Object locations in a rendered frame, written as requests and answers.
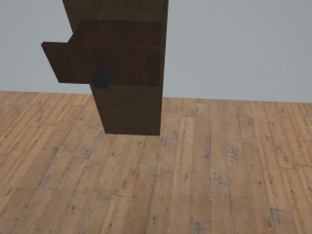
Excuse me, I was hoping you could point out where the drawer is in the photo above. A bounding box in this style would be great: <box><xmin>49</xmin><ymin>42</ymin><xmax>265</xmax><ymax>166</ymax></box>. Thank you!
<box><xmin>41</xmin><ymin>19</ymin><xmax>162</xmax><ymax>87</ymax></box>

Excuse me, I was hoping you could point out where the cabinet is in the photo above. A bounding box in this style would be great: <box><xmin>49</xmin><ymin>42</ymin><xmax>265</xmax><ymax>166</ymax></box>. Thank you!
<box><xmin>62</xmin><ymin>0</ymin><xmax>169</xmax><ymax>137</ymax></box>

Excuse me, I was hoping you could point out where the handle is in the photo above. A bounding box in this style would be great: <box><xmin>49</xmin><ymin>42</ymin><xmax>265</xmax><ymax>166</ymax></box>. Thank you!
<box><xmin>92</xmin><ymin>66</ymin><xmax>109</xmax><ymax>89</ymax></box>

